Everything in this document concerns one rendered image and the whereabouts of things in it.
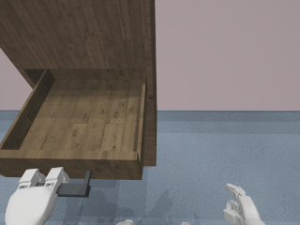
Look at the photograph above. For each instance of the right robot hand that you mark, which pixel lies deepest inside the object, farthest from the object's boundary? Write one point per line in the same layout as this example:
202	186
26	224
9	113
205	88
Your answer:
238	212

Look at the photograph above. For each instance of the cabinet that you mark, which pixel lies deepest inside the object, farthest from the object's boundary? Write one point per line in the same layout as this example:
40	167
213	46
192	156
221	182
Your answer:
74	34

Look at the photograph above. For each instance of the drawer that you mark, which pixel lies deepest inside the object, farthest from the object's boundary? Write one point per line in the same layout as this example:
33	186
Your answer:
80	119

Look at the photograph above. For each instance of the left robot hand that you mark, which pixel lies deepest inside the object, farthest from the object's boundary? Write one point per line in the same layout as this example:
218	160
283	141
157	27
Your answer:
31	205

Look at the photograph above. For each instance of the handle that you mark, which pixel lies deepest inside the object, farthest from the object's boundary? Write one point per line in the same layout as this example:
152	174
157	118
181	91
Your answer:
76	190

